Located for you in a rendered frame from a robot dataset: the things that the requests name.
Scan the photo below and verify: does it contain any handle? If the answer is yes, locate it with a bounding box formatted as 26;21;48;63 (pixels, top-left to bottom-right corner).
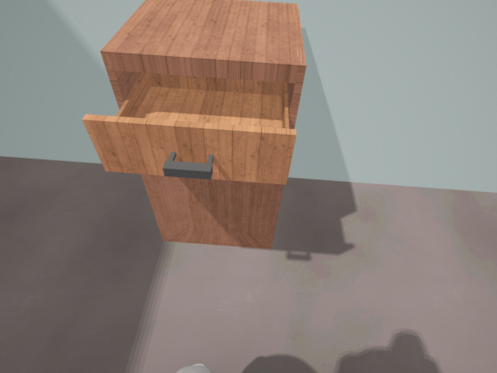
163;152;214;180

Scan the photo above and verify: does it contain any drawer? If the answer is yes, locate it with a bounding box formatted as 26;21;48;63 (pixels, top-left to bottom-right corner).
82;72;297;185

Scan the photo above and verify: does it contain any cabinet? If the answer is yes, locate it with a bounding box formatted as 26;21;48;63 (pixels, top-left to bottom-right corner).
100;0;307;249

